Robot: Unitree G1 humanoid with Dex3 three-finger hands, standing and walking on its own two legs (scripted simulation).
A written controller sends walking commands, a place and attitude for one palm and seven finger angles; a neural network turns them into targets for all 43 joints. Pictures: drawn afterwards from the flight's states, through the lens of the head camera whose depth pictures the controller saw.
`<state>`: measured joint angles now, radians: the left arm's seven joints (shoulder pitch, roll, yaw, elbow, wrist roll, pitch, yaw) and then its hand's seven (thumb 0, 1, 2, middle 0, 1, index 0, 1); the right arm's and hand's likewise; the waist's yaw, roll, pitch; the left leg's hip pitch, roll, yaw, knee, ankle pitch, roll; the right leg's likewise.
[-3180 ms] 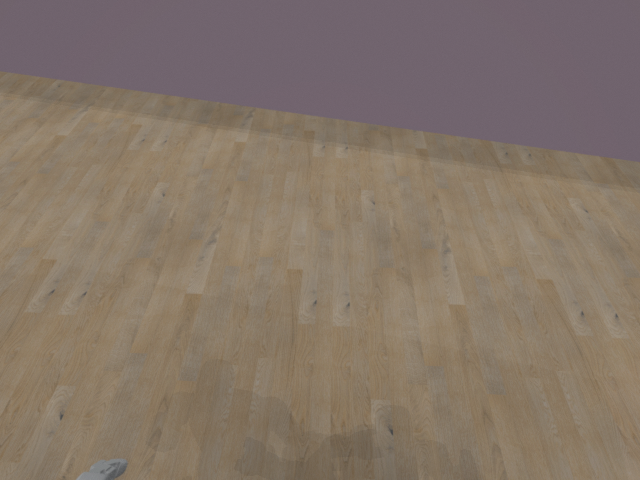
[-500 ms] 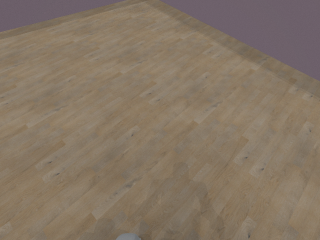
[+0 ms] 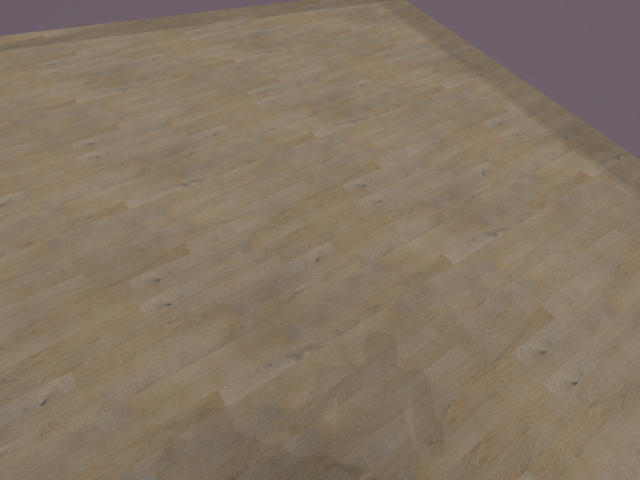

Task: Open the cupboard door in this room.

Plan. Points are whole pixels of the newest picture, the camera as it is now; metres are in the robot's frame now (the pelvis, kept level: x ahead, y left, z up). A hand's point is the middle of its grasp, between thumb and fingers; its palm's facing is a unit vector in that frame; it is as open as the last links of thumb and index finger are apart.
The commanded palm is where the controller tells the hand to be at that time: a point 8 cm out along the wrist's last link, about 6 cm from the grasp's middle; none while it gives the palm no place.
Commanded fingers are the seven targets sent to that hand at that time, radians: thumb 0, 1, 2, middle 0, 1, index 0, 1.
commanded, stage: turn or walk to find it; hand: left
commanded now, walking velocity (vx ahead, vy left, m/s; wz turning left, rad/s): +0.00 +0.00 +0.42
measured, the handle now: out of the picture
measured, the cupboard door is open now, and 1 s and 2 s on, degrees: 0 0 0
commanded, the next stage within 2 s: none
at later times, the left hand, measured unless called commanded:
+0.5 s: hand out of the picture -0.04 +0.18 -0.17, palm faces +0.27 -0.93 -0.25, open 7.4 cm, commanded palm none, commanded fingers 0.00 0.90 0.90 -0.20 -0.30 -0.20 -0.30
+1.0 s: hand out of the picture -0.07 +0.20 -0.16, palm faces +0.44 -0.85 -0.28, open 7.4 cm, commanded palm none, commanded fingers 0.00 0.90 0.90 -0.20 -0.30 -0.20 -0.30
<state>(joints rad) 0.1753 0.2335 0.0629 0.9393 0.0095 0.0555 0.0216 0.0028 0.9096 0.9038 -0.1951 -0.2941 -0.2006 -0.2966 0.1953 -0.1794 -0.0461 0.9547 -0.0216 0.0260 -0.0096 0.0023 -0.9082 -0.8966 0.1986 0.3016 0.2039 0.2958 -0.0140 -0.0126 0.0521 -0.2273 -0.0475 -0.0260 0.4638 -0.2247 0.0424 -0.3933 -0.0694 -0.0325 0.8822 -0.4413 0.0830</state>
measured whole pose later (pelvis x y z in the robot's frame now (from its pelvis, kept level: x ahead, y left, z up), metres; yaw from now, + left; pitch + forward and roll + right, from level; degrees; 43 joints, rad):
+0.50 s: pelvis -0.04 -0.02 +0.00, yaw +14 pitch -1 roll +1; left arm 0.25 0.20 0.04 0.95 0.03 0.01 0.02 0.00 0.90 0.90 -0.20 -0.30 -0.21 -0.30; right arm 0.20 -0.23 -0.08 1.00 -0.01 0.08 0.01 0.01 -0.91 -0.90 0.19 0.30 0.20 0.29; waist 0.01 -0.02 0.08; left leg -0.31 0.03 0.05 0.76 -0.44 -0.05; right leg -0.23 -0.13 -0.22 0.55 -0.28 0.00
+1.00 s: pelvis -0.07 -0.03 -0.01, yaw +25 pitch +0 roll +1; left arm 0.18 0.19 0.05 0.91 0.01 0.02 0.02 0.00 0.91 0.90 -0.20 -0.29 -0.20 -0.30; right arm 0.21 -0.21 -0.07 0.95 -0.02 0.05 0.00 0.00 -0.91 -0.90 0.20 0.30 0.20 0.30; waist -0.02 0.04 0.04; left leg -0.33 -0.06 -0.07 0.55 -0.22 0.01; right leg -0.25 -0.03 -0.06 0.56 -0.31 0.03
